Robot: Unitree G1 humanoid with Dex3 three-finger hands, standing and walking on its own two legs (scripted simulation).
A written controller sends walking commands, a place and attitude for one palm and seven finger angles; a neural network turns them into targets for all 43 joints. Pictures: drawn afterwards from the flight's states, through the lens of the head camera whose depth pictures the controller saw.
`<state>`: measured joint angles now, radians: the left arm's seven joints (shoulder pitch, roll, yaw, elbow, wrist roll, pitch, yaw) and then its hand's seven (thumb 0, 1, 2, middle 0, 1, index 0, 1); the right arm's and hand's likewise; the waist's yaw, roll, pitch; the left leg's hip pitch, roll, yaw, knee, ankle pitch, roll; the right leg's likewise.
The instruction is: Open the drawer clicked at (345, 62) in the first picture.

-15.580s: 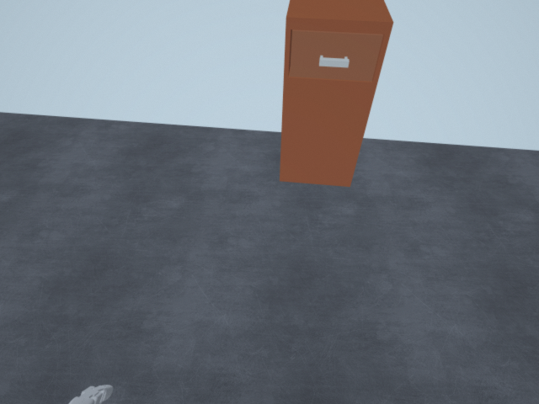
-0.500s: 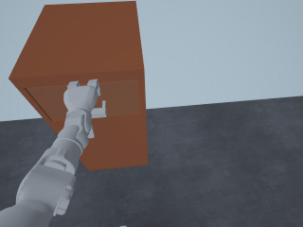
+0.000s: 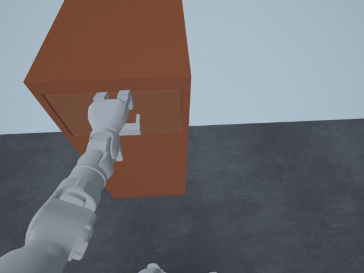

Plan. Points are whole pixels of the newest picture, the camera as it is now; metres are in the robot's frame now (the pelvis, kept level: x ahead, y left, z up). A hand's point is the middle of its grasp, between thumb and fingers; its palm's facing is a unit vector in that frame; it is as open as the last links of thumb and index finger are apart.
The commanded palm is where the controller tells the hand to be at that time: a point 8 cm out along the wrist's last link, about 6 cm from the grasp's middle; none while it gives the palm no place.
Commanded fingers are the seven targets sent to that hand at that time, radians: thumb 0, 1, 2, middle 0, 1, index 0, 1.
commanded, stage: move the hooked fingers above the handle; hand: left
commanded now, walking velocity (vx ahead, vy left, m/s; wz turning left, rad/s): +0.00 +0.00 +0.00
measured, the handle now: (120, 123) +0.51 +0.15 -0.03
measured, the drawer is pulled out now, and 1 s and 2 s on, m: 0.00 0.00 0.00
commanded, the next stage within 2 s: none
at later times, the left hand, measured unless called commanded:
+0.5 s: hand (111, 129) +0.45 +0.16 +0.03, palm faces -0.05 -0.05 -1.00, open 13.8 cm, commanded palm +0.43 +0.16 +0.09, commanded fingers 0.00 -0.50 0.30 -0.30 -1.20 -0.30 -1.20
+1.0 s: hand (111, 127) +0.45 +0.16 +0.03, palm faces -0.10 -0.04 -0.99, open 13.7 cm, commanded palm +0.44 +0.17 +0.08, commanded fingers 0.00 -0.50 0.30 -0.30 -1.20 -0.30 -1.20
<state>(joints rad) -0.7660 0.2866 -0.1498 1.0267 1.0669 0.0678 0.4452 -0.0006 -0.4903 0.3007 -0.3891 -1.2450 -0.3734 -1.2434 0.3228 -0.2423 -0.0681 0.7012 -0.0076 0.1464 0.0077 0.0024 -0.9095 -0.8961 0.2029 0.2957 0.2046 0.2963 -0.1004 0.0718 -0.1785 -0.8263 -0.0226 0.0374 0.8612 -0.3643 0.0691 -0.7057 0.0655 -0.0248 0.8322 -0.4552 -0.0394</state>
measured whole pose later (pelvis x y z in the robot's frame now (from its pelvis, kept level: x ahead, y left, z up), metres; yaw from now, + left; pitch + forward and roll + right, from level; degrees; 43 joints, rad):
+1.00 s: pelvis +0.00 -0.02 +0.01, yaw -1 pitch +16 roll +0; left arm -0.72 0.34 -0.12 1.04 1.04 0.11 0.32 0.00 -0.49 0.30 -0.32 -1.21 -0.33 -1.22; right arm 0.32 -0.23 -0.03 0.65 0.03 0.18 -0.04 0.00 -0.91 -0.90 0.21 0.30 0.21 0.30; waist -0.11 0.05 -0.17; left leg -0.70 -0.01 0.04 0.75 -0.32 0.04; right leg -0.59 0.08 -0.01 0.74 -0.41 -0.07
